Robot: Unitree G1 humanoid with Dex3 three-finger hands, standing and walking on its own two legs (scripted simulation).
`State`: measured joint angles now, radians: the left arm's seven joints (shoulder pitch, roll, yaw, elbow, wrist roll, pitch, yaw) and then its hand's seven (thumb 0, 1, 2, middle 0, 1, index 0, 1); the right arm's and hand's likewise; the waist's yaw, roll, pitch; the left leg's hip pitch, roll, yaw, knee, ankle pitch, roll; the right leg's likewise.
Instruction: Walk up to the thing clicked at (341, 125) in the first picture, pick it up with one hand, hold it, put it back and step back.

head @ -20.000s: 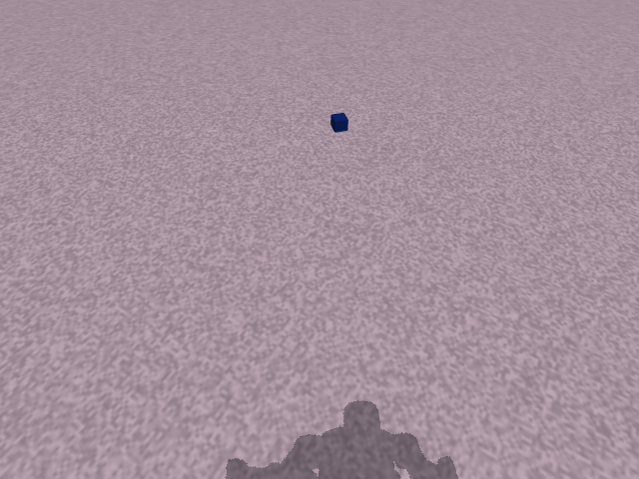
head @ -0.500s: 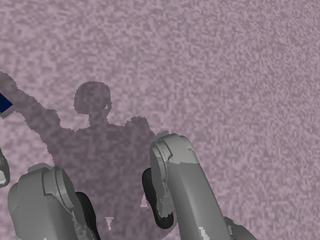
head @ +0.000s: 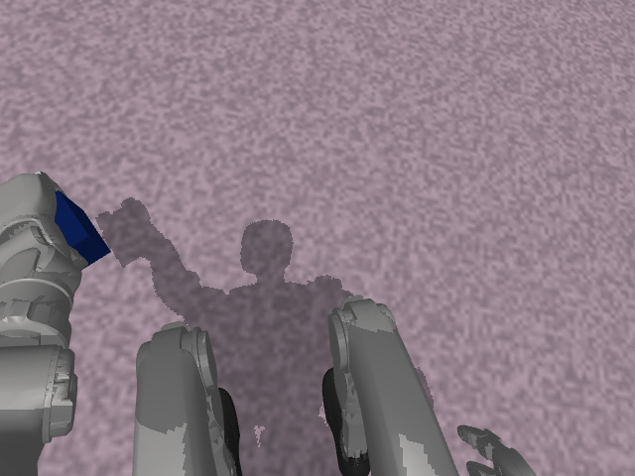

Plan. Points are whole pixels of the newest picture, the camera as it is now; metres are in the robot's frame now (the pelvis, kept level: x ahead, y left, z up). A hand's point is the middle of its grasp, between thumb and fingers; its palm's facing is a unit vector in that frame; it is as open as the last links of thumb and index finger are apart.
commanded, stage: lift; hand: left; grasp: from above
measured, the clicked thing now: (59, 238) +0.46 +0.30 -0.14
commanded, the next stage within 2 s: hold in 1.10 s
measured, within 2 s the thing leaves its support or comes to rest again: neither
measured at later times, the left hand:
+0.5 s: hand out of the picture +0.38 +0.28 +0.10, palm faces -0.37 -0.26 -0.89, open 10.8 cm
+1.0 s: hand out of the picture +0.39 +0.26 +0.22, palm faces -0.37 -0.26 -0.89, open 10.7 cm
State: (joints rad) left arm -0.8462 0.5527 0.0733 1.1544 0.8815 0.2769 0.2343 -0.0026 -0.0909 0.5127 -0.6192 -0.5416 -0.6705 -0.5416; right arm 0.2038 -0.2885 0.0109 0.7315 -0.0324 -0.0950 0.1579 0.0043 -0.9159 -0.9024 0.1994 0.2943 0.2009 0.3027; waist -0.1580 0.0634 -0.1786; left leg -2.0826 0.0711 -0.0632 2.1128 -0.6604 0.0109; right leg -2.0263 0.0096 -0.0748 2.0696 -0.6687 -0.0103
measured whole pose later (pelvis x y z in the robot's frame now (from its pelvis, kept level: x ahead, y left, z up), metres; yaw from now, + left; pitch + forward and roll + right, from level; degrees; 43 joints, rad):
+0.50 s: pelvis +0.03 +0.00 +0.20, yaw +3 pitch +25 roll -3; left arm -0.52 0.39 -0.13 0.90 0.79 0.44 0.21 -0.01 -0.14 0.55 -0.66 -0.55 -0.71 -0.54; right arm 0.20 -0.24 0.01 0.80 0.05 -0.10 -0.06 0.01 -0.90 -0.90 0.20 0.29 0.20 0.30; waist -0.11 0.06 -0.20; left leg -1.32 0.06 -0.03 1.45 -0.56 0.00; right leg -1.27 0.01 -0.06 1.40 -0.56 -0.01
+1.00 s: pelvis +0.08 +0.00 +0.31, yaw +5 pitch +14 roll -1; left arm -0.43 0.29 -0.17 0.93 0.79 0.44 0.25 0.00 -0.12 0.53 -0.65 -0.52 -0.71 -0.51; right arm 0.27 -0.24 0.00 0.81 0.04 -0.11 -0.05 0.01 -0.89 -0.90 0.20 0.29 0.20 0.30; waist -0.08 0.05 -0.11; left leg -0.72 0.05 0.01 0.90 -0.42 -0.01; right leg -0.68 0.01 -0.04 0.86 -0.42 -0.01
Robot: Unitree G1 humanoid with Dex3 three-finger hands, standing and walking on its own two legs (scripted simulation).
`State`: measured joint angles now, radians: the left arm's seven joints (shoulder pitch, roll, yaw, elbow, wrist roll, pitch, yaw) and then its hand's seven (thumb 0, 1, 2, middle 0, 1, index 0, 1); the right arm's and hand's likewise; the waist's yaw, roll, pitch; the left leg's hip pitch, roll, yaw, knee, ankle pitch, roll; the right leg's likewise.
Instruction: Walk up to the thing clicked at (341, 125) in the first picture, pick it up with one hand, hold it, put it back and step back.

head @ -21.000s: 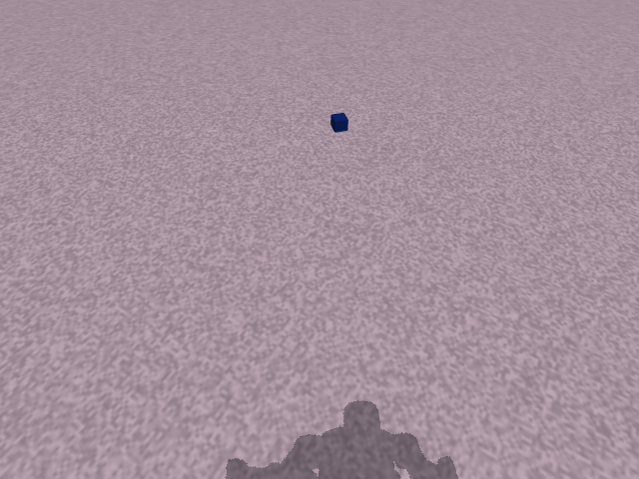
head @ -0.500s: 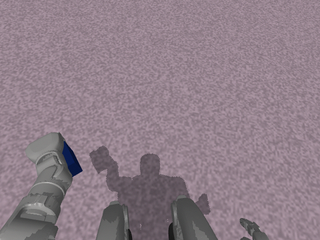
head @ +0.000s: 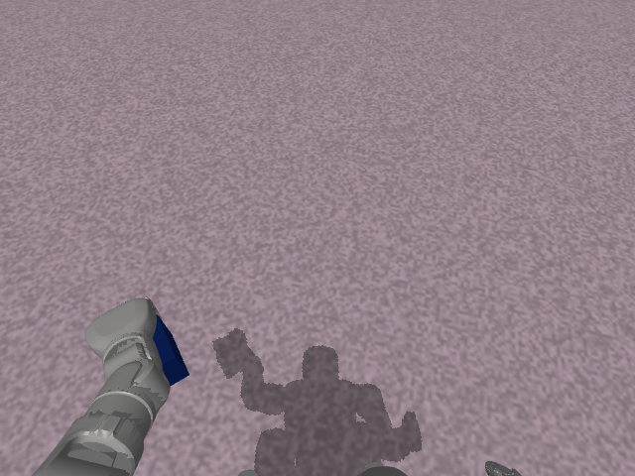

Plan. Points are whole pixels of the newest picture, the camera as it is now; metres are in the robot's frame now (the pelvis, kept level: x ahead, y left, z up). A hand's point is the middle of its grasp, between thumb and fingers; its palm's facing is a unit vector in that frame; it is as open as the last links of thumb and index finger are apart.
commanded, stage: lift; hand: left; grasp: from above
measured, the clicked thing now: (148, 358) +0.33 +0.24 -0.12
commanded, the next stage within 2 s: hold in 0.10 s
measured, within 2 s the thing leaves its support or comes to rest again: neither
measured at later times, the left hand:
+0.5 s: hand (137, 344) +0.32 +0.22 -0.04, palm faces -0.37 -0.21 -0.91, open 10.7 cm
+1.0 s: hand (131, 352) +0.30 +0.22 -0.01, palm faces -0.37 -0.21 -0.90, open 10.7 cm
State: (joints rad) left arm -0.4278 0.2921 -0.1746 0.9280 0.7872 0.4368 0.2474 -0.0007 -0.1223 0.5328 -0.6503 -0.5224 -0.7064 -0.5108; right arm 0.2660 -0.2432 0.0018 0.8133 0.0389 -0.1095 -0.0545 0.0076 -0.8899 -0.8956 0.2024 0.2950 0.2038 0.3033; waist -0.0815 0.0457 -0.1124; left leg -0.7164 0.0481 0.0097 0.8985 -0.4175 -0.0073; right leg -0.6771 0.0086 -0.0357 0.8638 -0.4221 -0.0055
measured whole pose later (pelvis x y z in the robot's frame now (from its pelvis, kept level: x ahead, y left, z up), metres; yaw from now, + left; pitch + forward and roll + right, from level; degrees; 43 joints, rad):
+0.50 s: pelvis +0.01 +0.00 +0.03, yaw +0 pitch +7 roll +0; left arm -0.38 0.26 -0.23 0.86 0.81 0.44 0.20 0.00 -0.11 0.53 -0.64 -0.52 -0.69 -0.52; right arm 0.23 -0.26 -0.01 0.78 0.05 -0.08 -0.02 0.01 -0.89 -0.89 0.20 0.29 0.20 0.30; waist -0.04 0.04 -0.08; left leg -0.45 0.03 0.03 0.66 -0.32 -0.01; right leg -0.43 0.00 -0.02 0.66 -0.34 0.00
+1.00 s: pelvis +0.00 +0.00 +0.04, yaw +0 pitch +3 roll +0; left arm -0.34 0.26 -0.27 0.77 0.82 0.47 0.13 0.00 -0.11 0.53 -0.64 -0.52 -0.69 -0.52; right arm 0.21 -0.26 0.01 0.76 0.06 -0.07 0.00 0.01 -0.89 -0.89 0.20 0.29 0.20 0.30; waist -0.02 0.05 -0.05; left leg -0.34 0.03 0.04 0.55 -0.27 -0.01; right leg -0.33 -0.01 -0.02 0.56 -0.29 0.00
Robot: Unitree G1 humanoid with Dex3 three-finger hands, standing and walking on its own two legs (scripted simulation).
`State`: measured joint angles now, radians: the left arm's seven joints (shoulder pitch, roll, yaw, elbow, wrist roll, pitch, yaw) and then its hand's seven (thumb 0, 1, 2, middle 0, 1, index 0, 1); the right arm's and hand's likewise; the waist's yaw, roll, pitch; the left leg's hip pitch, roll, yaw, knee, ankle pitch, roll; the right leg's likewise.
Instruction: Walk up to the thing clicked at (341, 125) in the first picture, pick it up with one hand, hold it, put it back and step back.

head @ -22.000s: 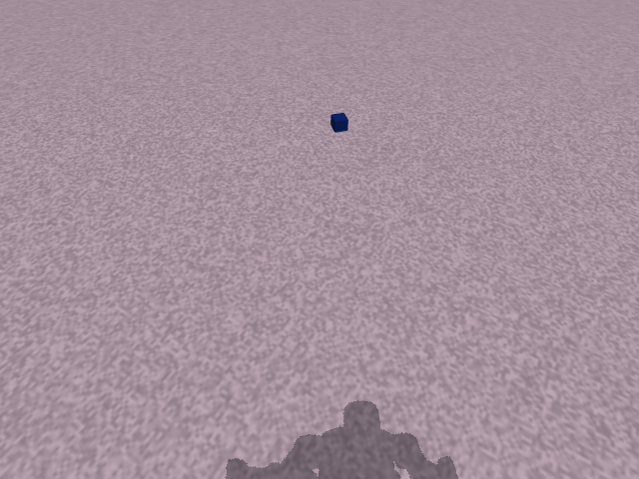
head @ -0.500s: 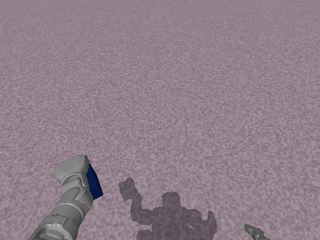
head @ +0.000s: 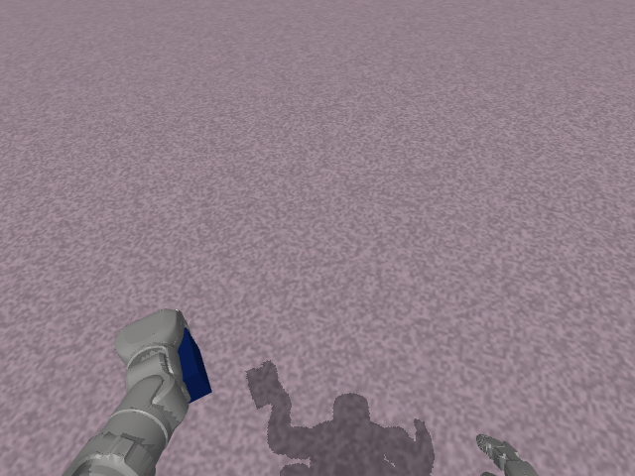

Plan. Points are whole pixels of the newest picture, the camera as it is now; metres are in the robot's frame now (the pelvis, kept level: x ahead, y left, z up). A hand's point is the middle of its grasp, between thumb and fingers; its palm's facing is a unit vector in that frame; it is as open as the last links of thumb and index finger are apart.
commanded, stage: hold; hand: left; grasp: from above
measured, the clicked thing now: (174, 371) +0.31 +0.23 -0.09
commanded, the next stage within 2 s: crouch in 1.10 s
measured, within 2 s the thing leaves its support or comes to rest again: neither
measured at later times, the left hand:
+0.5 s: hand (162, 363) +0.29 +0.22 -0.03, palm faces -0.36 -0.22 -0.91, open 10.7 cm
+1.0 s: hand (157, 355) +0.30 +0.22 -0.02, palm faces -0.37 -0.22 -0.90, open 10.7 cm
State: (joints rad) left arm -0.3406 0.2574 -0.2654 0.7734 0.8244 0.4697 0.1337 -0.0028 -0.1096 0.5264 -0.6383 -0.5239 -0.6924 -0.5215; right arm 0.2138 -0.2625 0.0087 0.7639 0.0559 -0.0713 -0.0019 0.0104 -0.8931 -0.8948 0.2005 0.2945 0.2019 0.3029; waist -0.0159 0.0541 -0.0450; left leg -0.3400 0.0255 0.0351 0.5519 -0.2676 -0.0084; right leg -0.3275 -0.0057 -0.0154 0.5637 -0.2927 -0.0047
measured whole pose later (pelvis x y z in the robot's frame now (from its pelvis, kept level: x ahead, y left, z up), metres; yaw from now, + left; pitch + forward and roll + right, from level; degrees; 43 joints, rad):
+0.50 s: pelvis +0.00 +0.00 +0.00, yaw +0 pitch +1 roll +0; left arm -0.31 0.27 -0.29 0.66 0.83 0.52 0.06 0.00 -0.12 0.53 -0.65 -0.52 -0.71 -0.51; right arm 0.18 -0.26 0.02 0.74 0.06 -0.07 0.00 0.01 -0.90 -0.90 0.20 0.29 0.20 0.30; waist 0.00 0.06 -0.04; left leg -0.28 0.03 0.03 0.51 -0.25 -0.01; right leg -0.27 0.00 -0.02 0.52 -0.27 -0.01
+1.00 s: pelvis +0.00 +0.00 +0.01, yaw +0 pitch +1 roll +0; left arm -0.32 0.29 -0.30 0.62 0.84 0.54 -0.01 0.00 -0.12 0.53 -0.65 -0.52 -0.71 -0.51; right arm 0.18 -0.26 0.02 0.73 0.06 -0.08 -0.02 0.01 -0.90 -0.90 0.20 0.29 0.20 0.30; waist 0.01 0.06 -0.04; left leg -0.26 0.02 0.04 0.49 -0.24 -0.01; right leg -0.25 -0.01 -0.01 0.50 -0.26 0.00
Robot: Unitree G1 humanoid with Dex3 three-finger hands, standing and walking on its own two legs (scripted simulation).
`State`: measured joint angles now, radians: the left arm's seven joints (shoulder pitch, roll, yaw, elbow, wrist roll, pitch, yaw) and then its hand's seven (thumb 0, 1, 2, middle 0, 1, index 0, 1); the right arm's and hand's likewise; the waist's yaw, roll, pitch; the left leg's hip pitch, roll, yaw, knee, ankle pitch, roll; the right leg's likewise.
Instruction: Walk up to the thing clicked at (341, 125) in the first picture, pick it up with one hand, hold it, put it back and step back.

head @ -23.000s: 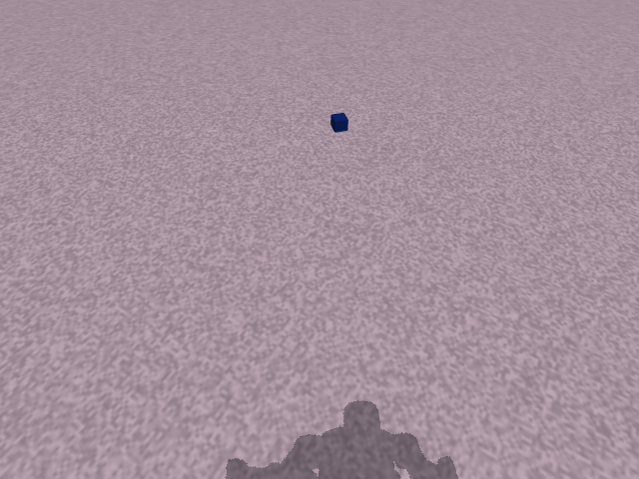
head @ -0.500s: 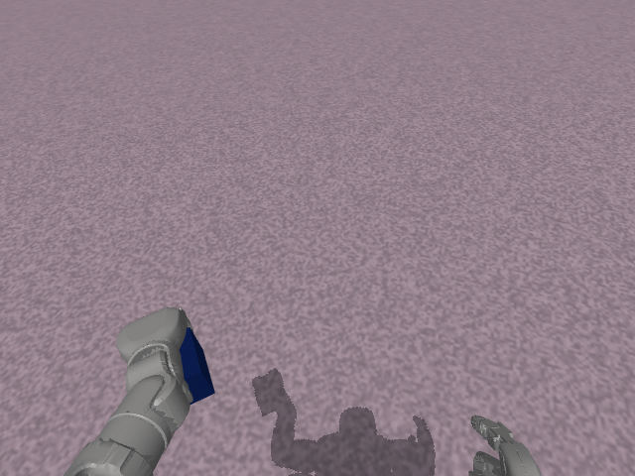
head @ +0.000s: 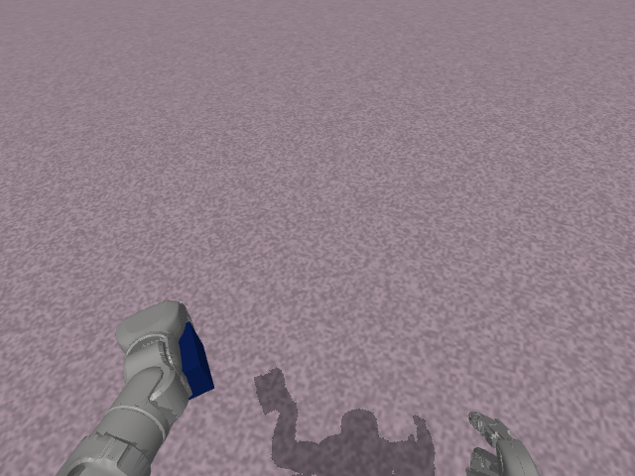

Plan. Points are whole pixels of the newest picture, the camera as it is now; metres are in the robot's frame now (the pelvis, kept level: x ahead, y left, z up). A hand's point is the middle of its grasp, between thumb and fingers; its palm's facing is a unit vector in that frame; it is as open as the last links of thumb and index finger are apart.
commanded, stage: hold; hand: left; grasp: from above
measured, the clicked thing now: (176, 365) +0.31 +0.23 -0.06
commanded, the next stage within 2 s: crouch in 0.10 s
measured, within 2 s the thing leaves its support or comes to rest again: neither
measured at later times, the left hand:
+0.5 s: hand (177, 379) +0.29 +0.23 -0.07, palm faces -0.44 -0.17 -0.88, open 10.7 cm
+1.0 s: hand (222, 389) +0.37 +0.23 -0.32, palm faces -0.35 -0.12 -0.93, open 10.7 cm
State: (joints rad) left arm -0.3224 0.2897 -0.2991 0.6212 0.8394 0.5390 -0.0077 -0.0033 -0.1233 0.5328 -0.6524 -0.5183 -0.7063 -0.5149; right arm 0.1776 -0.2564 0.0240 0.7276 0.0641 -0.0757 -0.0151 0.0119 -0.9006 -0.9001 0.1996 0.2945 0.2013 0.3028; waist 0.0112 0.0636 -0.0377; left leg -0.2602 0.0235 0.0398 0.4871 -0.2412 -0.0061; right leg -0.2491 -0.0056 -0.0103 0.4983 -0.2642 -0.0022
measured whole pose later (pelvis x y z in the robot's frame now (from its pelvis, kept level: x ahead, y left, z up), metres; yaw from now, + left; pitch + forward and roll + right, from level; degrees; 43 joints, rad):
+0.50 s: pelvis -0.01 +0.00 +0.00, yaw +1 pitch +3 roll +0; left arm -0.37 0.28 -0.26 0.84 0.88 0.42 0.11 0.00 -0.12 0.54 -0.65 -0.54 -0.70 -0.53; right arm 0.19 -0.25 0.01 0.74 0.05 -0.10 0.00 0.01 -0.87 -0.89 0.20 0.29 0.20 0.30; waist -0.02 0.03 -0.01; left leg -0.34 0.03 0.03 0.54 -0.25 -0.01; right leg -0.33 0.00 -0.02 0.55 -0.27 -0.01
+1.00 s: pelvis -0.06 +0.01 -0.20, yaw -2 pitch +32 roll -2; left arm -0.82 0.40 -0.01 1.33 0.94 0.23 0.45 0.00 -0.13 0.55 -0.65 -0.56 -0.70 -0.53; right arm 0.23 -0.24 -0.02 0.80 -0.04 -0.09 0.05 0.01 -0.88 -0.89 0.20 0.29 0.20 0.30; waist -0.18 0.05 -0.18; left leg -1.57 0.06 -0.01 1.57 -0.57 0.01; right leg -1.53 0.01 -0.03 1.55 -0.58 0.00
